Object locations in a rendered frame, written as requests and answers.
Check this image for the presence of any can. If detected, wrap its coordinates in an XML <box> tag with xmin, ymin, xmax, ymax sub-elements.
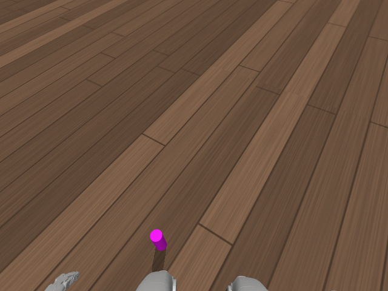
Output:
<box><xmin>150</xmin><ymin>229</ymin><xmax>167</xmax><ymax>251</ymax></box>

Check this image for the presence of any left robot hand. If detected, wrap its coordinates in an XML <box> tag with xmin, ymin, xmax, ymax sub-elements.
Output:
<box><xmin>44</xmin><ymin>272</ymin><xmax>79</xmax><ymax>291</ymax></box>

